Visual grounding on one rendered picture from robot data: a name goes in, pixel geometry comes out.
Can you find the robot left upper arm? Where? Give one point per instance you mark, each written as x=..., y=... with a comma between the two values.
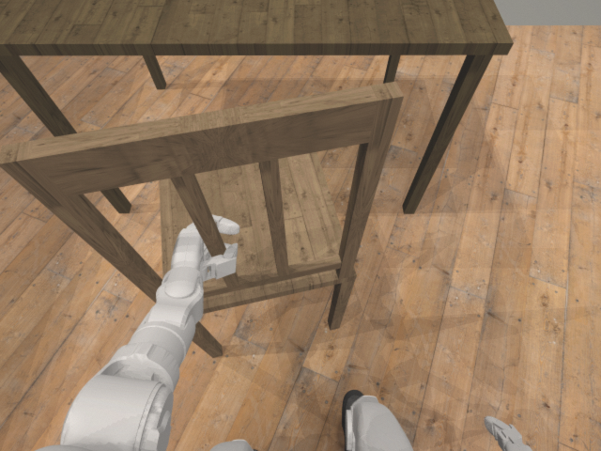
x=119, y=414

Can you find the right robot hand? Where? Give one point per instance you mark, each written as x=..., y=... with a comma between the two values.
x=509, y=439

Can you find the right robot foot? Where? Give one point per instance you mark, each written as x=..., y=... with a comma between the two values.
x=350, y=397

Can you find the chair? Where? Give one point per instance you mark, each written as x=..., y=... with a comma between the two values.
x=255, y=165

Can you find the left robot forearm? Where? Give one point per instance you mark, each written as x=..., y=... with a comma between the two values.
x=161, y=342

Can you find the left robot hand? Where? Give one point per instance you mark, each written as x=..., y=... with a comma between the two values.
x=190, y=251

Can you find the robot right thigh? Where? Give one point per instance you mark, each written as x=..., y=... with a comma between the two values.
x=371, y=426

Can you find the table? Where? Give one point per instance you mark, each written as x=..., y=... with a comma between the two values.
x=473, y=28

